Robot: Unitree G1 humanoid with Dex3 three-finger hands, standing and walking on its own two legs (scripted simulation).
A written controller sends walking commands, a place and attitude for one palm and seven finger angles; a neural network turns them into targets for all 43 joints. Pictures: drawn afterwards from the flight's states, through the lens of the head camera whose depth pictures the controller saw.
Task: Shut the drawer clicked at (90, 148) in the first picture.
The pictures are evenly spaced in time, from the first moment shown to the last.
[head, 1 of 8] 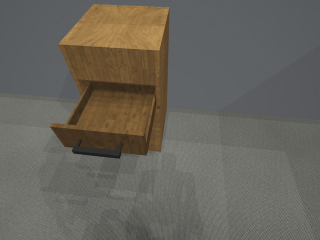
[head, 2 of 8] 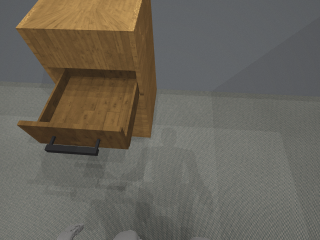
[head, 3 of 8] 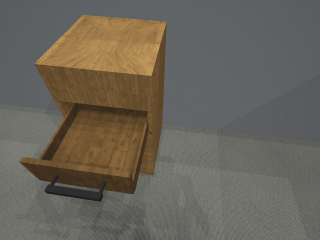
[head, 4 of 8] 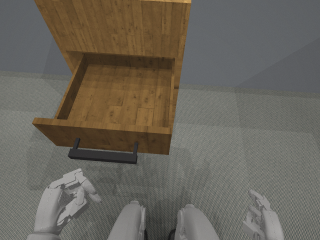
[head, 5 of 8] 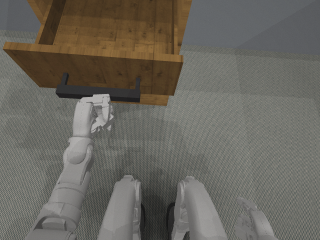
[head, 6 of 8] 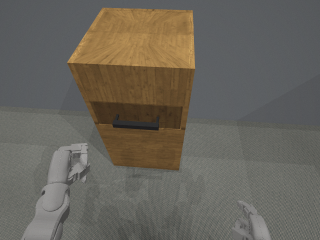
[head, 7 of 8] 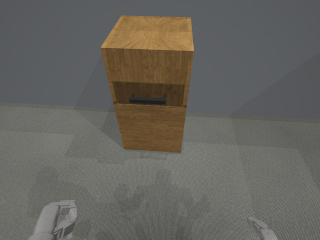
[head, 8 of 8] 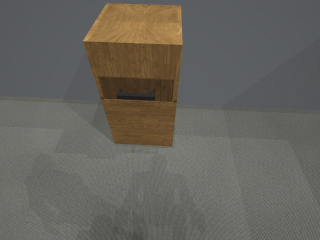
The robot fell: no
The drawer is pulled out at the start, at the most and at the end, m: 0.30 0.30 0.00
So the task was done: yes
